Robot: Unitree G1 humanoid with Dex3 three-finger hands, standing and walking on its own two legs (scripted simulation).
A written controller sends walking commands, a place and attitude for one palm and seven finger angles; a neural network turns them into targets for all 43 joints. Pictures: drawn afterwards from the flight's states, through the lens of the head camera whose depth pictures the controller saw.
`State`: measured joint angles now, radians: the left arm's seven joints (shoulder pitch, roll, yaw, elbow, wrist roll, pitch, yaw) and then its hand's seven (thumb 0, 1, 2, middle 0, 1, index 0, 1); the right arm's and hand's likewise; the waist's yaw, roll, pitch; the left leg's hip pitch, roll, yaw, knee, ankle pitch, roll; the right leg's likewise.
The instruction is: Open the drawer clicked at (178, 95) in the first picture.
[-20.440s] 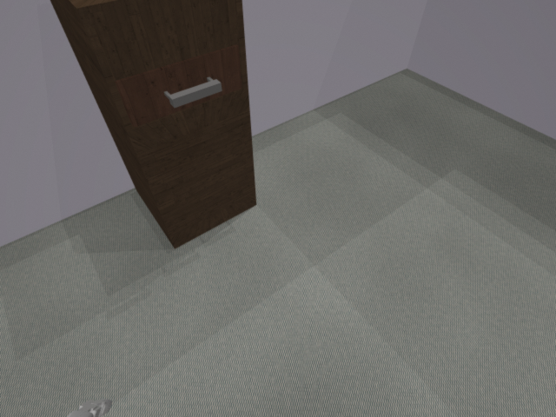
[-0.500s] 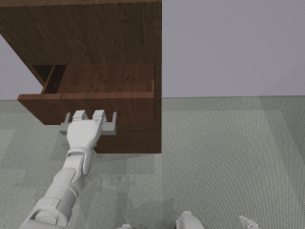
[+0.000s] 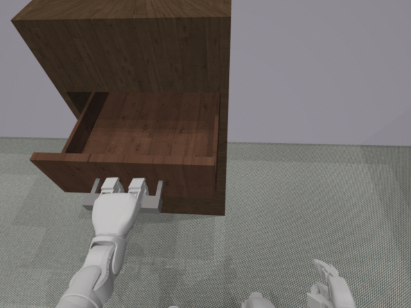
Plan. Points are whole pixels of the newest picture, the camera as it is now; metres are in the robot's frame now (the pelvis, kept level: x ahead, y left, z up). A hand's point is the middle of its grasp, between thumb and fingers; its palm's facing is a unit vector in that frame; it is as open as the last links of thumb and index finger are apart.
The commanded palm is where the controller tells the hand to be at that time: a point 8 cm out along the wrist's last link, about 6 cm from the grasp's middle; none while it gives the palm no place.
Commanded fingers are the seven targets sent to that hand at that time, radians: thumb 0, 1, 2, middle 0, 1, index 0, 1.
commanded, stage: pull the drawer open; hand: left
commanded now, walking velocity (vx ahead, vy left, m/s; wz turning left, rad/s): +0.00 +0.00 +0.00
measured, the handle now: (126, 193) +0.35 +0.20 -0.02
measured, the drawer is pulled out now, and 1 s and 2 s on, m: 0.21 0.30 0.30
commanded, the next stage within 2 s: open the thumb to release the handle in 0.96 s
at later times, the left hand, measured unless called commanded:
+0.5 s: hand (121, 240) +0.26 +0.19 -0.04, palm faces -0.01 -0.05 -1.00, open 6.0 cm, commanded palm +0.21 +0.21 +0.02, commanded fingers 0.00 0.90 0.90 -0.40 -1.35 -0.40 -1.35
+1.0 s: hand (116, 263) +0.21 +0.19 -0.04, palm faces -0.01 -0.08 -1.00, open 6.1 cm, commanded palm +0.16 +0.20 +0.02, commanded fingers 0.00 0.90 0.90 -0.40 -1.35 -0.40 -1.35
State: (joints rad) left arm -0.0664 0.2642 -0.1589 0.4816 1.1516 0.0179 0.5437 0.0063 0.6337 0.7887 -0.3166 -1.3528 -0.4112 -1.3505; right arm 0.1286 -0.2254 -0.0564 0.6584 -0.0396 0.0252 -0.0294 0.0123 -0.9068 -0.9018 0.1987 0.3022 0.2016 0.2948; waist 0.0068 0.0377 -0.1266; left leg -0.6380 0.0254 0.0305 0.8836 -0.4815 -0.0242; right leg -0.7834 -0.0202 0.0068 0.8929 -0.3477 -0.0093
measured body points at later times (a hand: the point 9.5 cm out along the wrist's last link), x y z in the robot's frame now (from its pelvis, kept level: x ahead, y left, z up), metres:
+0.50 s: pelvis +0.00 -0.01 +0.00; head +0.06 -0.04 +0.44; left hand +0.25 +0.19 +0.02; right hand +0.18 -0.25 -0.12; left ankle -0.03 +0.14 -0.69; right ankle +0.05 -0.11 -0.69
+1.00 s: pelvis +0.01 -0.01 -0.01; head +0.06 -0.04 +0.43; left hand +0.20 +0.19 +0.02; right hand +0.22 -0.23 -0.12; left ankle -0.03 +0.14 -0.69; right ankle +0.05 -0.11 -0.69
